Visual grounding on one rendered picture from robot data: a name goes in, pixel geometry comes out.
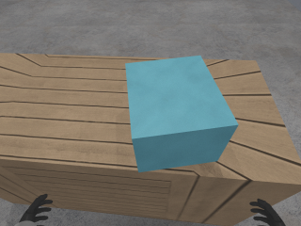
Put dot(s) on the robot right hand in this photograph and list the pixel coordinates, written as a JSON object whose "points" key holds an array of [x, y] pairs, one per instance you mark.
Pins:
{"points": [[272, 218]]}

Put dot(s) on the carton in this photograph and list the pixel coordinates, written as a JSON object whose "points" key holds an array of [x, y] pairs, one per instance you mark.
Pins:
{"points": [[178, 115]]}

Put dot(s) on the pedestal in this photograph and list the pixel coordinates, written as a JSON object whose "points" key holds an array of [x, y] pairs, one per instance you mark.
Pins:
{"points": [[65, 131]]}

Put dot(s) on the robot left hand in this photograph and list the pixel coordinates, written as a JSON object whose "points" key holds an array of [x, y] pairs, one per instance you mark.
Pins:
{"points": [[33, 209]]}

